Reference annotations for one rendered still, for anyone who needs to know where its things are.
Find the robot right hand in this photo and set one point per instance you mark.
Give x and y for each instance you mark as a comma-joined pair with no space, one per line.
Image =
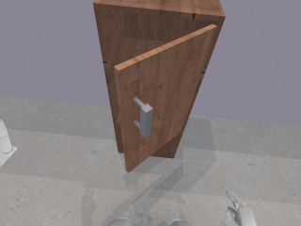
242,217

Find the handle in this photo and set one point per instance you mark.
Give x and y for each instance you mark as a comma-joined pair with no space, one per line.
145,117

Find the robot left hand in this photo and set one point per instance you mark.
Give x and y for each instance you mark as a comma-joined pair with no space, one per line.
6,149

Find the cupboard door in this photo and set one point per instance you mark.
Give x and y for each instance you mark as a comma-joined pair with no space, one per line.
166,79

